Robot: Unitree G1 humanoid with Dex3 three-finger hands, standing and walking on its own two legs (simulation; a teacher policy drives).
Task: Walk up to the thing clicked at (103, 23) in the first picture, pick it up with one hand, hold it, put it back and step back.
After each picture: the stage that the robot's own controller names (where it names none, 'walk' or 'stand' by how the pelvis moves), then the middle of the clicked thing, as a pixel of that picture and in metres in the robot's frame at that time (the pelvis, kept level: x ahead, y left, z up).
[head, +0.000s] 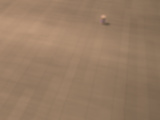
stand; (102, 20) +1.92 -0.28 -0.72
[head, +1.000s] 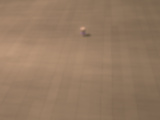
walk; (82, 32) +1.79 +0.12 -0.69
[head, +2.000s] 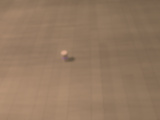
walk; (64, 56) +1.23 +0.29 -0.71
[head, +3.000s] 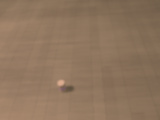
walk; (61, 86) +0.84 +0.27 -0.71
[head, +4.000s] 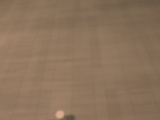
walk; (61, 117) +0.55 +0.25 -0.72
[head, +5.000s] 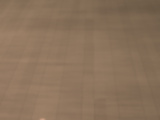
stand; out of the picture +0.46 +0.36 -0.70
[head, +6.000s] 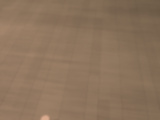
stand; out of the picture +0.49 +0.28 -0.71
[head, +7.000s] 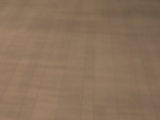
stand; out of the picture +0.43 +0.32 -0.72
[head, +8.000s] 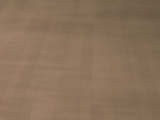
stand; out of the picture +0.45 +0.33 -0.72
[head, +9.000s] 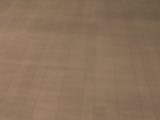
stand; out of the picture +0.44 +0.32 -0.73
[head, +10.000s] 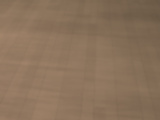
stand; out of the picture +0.44 +0.32 -0.73
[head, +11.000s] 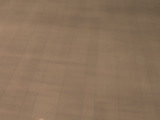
go down; out of the picture +0.46 +0.31 -0.72
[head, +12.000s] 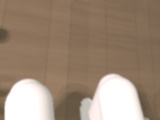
go down; out of the picture +0.53 +0.34 -0.30
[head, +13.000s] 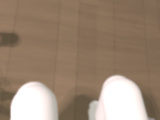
go down; out of the picture +0.53 +0.33 -0.29
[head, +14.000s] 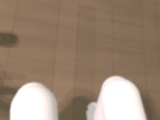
approach; out of the picture +0.53 +0.32 -0.29
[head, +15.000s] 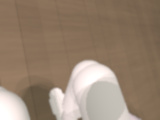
close in; out of the picture +0.50 +0.38 -0.24
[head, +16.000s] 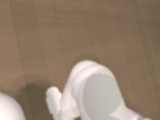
lift; out of the picture +0.48 +0.38 -0.24
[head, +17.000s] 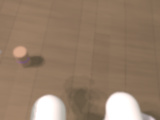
close; (22, 57) +0.55 +0.30 -0.37
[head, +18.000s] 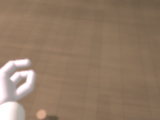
lift; (42, 117) +0.49 +0.28 -0.64
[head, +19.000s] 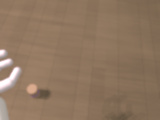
approach; (33, 91) +0.50 +0.29 -0.59
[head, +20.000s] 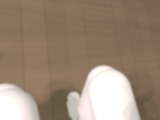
approach; out of the picture +0.54 +0.36 -0.25
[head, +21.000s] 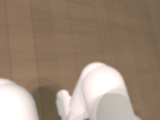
lift; out of the picture +0.51 +0.38 -0.25
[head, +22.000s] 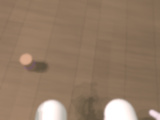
close; (28, 63) +0.54 +0.30 -0.43
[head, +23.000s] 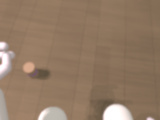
close; (31, 70) +0.53 +0.29 -0.47
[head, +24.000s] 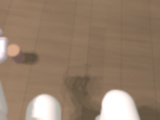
close; (16, 54) +0.55 +0.30 -0.38
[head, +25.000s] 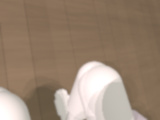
approach; out of the picture +0.51 +0.38 -0.24
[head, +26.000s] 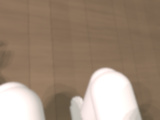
lift; out of the picture +0.52 +0.36 -0.25
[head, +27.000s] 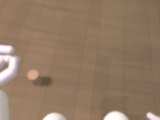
hold; (34, 78) +0.53 +0.28 -0.50
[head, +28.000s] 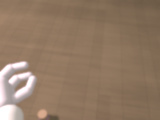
close; (43, 116) +0.48 +0.28 -0.67
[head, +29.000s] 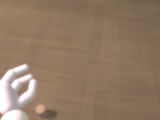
hold; (41, 111) +0.49 +0.29 -0.66
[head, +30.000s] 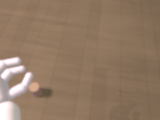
close; (35, 89) +0.52 +0.29 -0.57
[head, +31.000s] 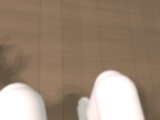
approach; out of the picture +0.55 +0.34 -0.27
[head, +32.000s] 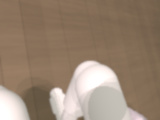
hold; out of the picture +0.52 +0.37 -0.25
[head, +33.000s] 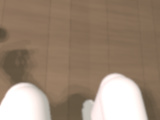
approach; out of the picture +0.55 +0.34 -0.28
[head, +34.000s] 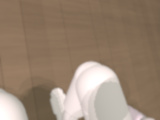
lift; out of the picture +0.52 +0.38 -0.25
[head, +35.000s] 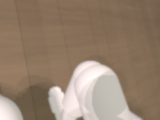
lift; out of the picture +0.52 +0.39 -0.25
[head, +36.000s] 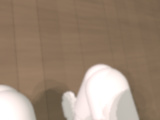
approach; out of the picture +0.52 +0.37 -0.25
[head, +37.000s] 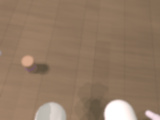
lift; (29, 64) +0.55 +0.29 -0.44
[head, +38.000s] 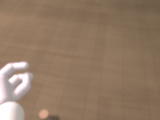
close; (45, 116) +0.50 +0.28 -0.67
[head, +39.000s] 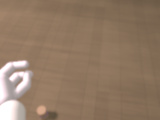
close; (42, 112) +0.50 +0.28 -0.67
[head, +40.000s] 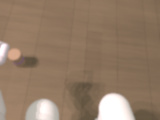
close; (16, 58) +0.56 +0.30 -0.41
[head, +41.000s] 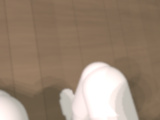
stand; out of the picture +0.54 +0.37 -0.24
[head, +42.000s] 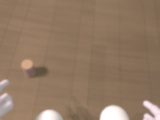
stand; (28, 68) +0.55 +0.28 -0.48
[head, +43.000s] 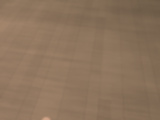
stand; out of the picture +0.49 +0.25 -0.65
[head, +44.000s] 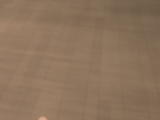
stand; out of the picture +0.49 +0.26 -0.65
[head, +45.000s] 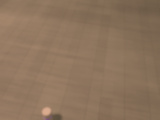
stand; (47, 115) +0.51 +0.26 -0.68
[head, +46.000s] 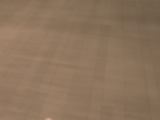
stand; out of the picture +0.51 +0.28 -0.72
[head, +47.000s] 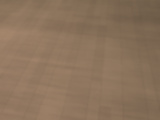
stand; out of the picture +0.49 +0.28 -0.73
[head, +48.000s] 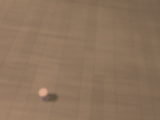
walk; (43, 95) +0.57 +0.25 -0.71
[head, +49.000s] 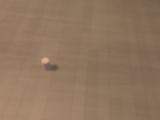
walk; (46, 64) +0.88 +0.34 -0.70
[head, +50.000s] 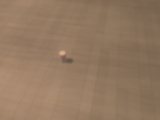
stand; (62, 56) +1.16 +0.26 -0.71
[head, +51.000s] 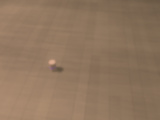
stand; (52, 65) +1.09 +0.30 -0.72
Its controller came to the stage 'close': yes
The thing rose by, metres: 0.01
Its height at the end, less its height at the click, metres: +0.00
